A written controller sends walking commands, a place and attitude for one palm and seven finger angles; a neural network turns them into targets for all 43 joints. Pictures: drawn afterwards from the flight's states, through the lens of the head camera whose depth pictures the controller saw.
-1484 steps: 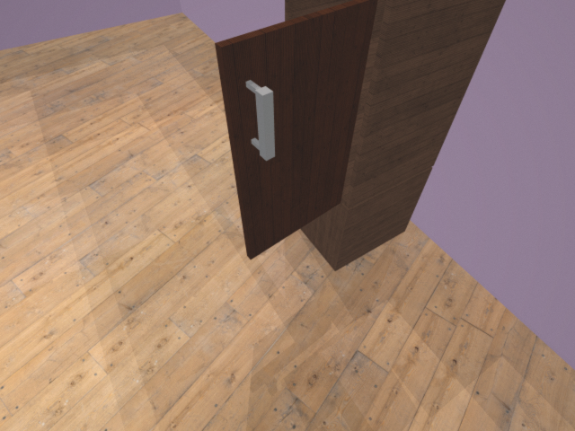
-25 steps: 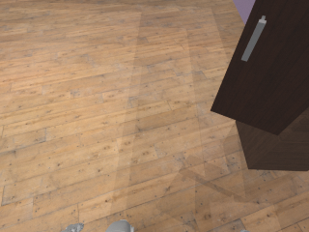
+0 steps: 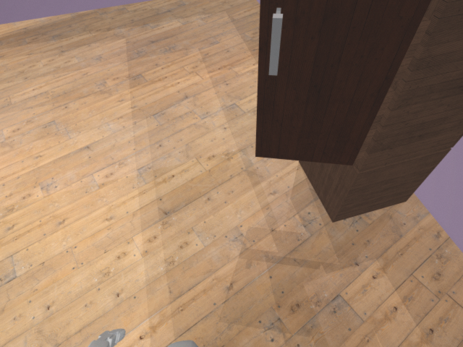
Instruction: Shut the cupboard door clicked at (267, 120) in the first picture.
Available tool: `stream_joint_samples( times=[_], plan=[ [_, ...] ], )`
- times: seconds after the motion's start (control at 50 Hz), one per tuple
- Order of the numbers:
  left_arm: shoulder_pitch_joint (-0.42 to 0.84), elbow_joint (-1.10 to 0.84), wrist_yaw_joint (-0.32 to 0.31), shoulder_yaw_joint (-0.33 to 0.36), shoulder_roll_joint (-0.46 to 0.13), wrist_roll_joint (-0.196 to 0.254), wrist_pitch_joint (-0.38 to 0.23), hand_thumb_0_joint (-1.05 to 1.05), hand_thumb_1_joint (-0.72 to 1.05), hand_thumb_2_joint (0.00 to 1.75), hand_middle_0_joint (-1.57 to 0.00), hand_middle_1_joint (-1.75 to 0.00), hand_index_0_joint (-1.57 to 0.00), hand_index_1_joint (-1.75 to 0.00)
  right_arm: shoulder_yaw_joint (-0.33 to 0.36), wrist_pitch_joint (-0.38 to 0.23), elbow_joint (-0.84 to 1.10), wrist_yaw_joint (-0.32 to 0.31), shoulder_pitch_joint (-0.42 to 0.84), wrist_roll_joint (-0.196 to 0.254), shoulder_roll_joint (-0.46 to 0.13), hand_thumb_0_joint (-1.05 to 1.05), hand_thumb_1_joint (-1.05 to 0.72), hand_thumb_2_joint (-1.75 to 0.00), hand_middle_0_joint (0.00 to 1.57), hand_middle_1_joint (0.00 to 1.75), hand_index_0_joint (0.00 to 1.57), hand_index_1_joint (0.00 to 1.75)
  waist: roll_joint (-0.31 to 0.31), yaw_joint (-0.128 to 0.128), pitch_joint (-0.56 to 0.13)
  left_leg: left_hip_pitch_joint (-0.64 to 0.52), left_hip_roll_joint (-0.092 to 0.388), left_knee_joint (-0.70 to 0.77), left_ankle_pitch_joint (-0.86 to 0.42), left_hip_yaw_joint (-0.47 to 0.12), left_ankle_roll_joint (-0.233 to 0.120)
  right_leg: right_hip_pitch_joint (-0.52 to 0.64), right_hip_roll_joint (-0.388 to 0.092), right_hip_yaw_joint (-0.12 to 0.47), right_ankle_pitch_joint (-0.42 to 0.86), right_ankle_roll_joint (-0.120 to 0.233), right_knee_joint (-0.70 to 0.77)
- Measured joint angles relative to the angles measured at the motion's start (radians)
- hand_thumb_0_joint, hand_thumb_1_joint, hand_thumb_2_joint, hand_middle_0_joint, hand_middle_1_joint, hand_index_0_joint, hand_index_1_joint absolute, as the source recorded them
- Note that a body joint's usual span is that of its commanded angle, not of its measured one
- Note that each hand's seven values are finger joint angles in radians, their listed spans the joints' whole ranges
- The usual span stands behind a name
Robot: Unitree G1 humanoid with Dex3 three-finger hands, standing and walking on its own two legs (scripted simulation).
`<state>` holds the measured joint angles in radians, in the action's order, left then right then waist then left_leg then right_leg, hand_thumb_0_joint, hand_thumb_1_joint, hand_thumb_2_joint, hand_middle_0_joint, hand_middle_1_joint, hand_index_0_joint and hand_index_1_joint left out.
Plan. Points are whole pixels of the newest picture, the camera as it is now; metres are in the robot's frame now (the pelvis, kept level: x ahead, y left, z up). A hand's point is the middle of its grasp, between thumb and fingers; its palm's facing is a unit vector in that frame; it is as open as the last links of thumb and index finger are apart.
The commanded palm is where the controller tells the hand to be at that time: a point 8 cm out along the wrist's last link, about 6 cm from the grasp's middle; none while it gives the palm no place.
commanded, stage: turn to face it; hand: left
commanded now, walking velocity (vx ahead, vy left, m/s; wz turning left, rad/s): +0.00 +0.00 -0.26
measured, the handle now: (275, 42) +0.75 -0.08 +0.12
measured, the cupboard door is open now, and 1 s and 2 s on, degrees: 65 65 65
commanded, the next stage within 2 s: take the last steps up to it in 0.08 s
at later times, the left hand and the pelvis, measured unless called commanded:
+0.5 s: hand out of the picture +0.14 +0.19 -0.15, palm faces -0.15 -0.98 -0.16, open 7.4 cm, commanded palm none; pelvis +0.05 +0.00 +0.02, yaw -9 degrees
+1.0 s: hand (227, 283) +0.26 +0.03 -0.16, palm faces -0.18 -0.97 -0.19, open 7.2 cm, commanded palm none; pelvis +0.18 -0.14 +0.01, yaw -10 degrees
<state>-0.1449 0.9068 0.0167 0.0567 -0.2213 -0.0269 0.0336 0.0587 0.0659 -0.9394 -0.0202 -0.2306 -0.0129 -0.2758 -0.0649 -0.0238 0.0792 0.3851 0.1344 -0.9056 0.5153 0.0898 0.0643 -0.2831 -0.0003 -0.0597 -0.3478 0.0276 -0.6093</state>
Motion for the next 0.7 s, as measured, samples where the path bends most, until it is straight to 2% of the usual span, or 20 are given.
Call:
stream_joint_samples(
  times=[0.06,0.12,0.22,0.28,0.3,0.36,0.42,0.48,0.54,0.62,0.7],
  plan=[
    [-0.011,0.009,-0.014,-0.009,0.022,0.003,-0.002,0.0,0.91,0.9,-0.2,-0.3,-0.2,-0.3,-0.001,0.003,-0.014,-0.003,0.016,0.001,-0.003,0.01,-0.9,-0.9,0.2,0.3,0.2,0.3,0.009,-0.001,0.0,0.072,-0.044,-0.157,-0.036,-0.032,0.01,0.022,0.002,0.024,0.041,0.005,0.054],
    [-0.023,0.022,-0.018,-0.016,0.033,0.002,0.0,0.0,0.91,0.9,-0.2,-0.3,-0.2,-0.3,-0.005,-0.002,-0.01,0.003,0.021,0.0,0.01,0.01,-0.91,-0.9,0.2,0.3,0.2,0.3,0.025,-0.004,-0.01,0.092,-0.06,-0.143,-0.089,-0.035,0.017,0.042,0.007,0.039,0.067,0.008,0.105],
    [-0.035,0.041,-0.019,-0.015,0.039,-0.002,0.0,0.0,0.9,0.9,-0.2,-0.3,-0.2,-0.3,-0.015,-0.01,-0.01,0.005,0.026,0.002,0.044,0.01,-0.91,-0.9,0.2,0.3,0.2,0.3,0.054,0.008,-0.024,0.039,-0.077,0.039,-0.103,-0.035,0.014,0.057,0.019,0.06,0.078,0.005,0.132],
    [-0.048,0.055,-0.015,-0.007,0.033,0.001,0.005,0.0,0.9,0.9,-0.2,-0.3,-0.2,-0.3,-0.026,-0.029,-0.008,0.004,0.018,-0.001,0.065,0.01,-0.9,-0.9,0.2,0.3,0.2,0.3,0.075,0.015,-0.037,-0.052,-0.083,0.247,-0.175,-0.018,0.006,0.052,0.027,0.073,0.056,-0.006,0.1],
    [-0.059,0.055,-0.011,-0.004,0.032,0.004,0.009,0.0,0.9,0.9,-0.2,-0.3,-0.2,-0.3,-0.031,-0.042,-0.002,0.005,0.007,-0.005,0.065,0.01,-0.9,-0.9,0.2,0.3,0.2,0.3,0.07,0.016,-0.05,-0.088,-0.076,0.336,-0.191,-0.023,-0.008,0.036,0.037,0.074,0.035,-0.008,0.067],
    [-0.071,0.071,0.006,0.009,0.01,-0.002,0.028,0.0,0.91,0.9,-0.2,-0.3,-0.2,-0.3,-0.042,-0.068,0.0,0.003,-0.012,-0.022,0.087,0.01,-0.9,-0.9,0.2,0.3,0.2,0.3,0.097,0.007,-0.057,-0.094,-0.07,0.319,-0.208,-0.001,-0.062,-0.065,0.039,0.073,-0.121,-0.01,-0.19],
    [-0.073,0.083,0.028,0.022,-0.01,-0.012,0.035,0.01,0.91,0.9,-0.2,-0.3,-0.2,-0.3,-0.048,-0.082,-0.005,-0.002,-0.058,-0.026,0.099,0.01,-0.9,-0.9,0.2,0.3,0.2,0.3,0.104,0.001,-0.061,-0.152,-0.055,0.388,-0.222,0.019,-0.061,-0.167,0.021,0.052,-0.062,-0.024,-0.422],
    [-0.067,0.081,0.04,0.03,-0.022,-0.012,0.031,0.01,0.91,0.9,-0.2,-0.3,-0.2,-0.3,-0.047,-0.092,-0.026,-0.007,-0.103,-0.025,0.1,0.01,-0.9,-0.9,0.2,0.3,0.2,0.3,0.1,0.002,-0.06,-0.213,-0.037,0.473,-0.25,0.036,-0.048,-0.23,-0.01,0.045,0.025,-0.042,-0.483],
    [-0.053,0.078,0.044,0.033,-0.028,-0.011,0.031,0.01,0.91,0.9,-0.2,-0.3,-0.19,-0.3,-0.039,-0.096,-0.052,-0.006,-0.139,-0.023,0.096,0.01,-0.9,-0.9,0.2,0.3,0.2,0.3,0.093,-0.001,-0.054,-0.259,-0.019,0.527,-0.258,0.058,-0.032,-0.266,-0.043,0.044,0.088,-0.056,-0.445],
    [-0.02,0.082,0.049,0.027,-0.027,-0.01,0.031,0.01,0.91,0.9,-0.2,-0.3,-0.19,-0.3,-0.025,-0.095,-0.084,-0.001,-0.174,-0.027,0.087,0.01,-0.9,-0.9,0.2,0.3,0.2,0.3,0.08,-0.019,-0.039,-0.302,0.008,0.552,-0.241,0.084,-0.002,-0.255,-0.075,0.023,0.116,-0.062,-0.268],
    [0.018,0.081,0.054,0.018,-0.022,-0.008,0.013,0.01,0.91,0.9,-0.2,-0.3,-0.19,-0.3,-0.012,-0.085,-0.116,0.007,-0.2,-0.028,0.073,0.01,-0.9,-0.9,0.2,0.3,0.2,0.3,0.06,-0.045,-0.025,-0.321,0.048,0.5,-0.179,0.094,0.045,-0.167,-0.065,-0.01,0.112,-0.049,-0.049]
  ],
)
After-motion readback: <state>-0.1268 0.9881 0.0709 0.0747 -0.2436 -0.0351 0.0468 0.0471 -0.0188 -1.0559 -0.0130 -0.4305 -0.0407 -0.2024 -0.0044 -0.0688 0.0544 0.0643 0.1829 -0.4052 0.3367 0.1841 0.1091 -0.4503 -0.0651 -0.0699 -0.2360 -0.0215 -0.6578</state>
